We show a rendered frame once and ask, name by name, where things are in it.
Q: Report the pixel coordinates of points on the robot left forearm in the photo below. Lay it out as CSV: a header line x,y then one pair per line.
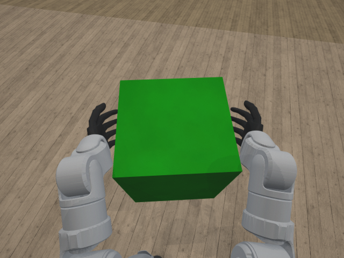
x,y
79,178

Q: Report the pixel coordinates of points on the left robot shin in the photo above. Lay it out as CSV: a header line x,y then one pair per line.
x,y
144,252

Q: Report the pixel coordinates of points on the robot left hand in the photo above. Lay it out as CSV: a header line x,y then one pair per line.
x,y
96,125

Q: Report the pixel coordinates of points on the robot right forearm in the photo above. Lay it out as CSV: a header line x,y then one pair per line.
x,y
271,187

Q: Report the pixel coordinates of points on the carton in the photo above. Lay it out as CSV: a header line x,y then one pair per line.
x,y
174,139

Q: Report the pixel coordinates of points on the robot right upper arm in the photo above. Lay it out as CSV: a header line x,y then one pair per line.
x,y
248,249

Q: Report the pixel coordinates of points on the robot right hand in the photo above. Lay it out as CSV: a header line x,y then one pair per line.
x,y
253,121

